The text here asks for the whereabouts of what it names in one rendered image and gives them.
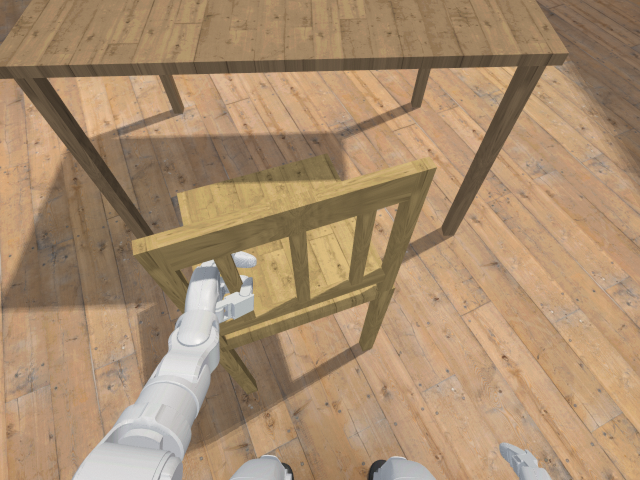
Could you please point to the robot right shin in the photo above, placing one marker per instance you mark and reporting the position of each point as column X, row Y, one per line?
column 394, row 457

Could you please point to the robot left hand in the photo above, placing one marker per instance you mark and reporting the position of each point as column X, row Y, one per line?
column 206, row 288

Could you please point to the chair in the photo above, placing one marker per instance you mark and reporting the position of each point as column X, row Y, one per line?
column 311, row 235

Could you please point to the robot left thigh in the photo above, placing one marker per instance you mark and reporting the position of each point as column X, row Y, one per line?
column 261, row 469

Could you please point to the robot right hand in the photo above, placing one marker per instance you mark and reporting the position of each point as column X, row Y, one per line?
column 524, row 464

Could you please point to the left robot forearm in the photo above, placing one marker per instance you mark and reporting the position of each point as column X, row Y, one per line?
column 167, row 406

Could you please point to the table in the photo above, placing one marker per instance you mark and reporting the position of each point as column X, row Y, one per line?
column 96, row 38

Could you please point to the robot left upper arm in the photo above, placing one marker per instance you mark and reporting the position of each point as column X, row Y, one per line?
column 112, row 461

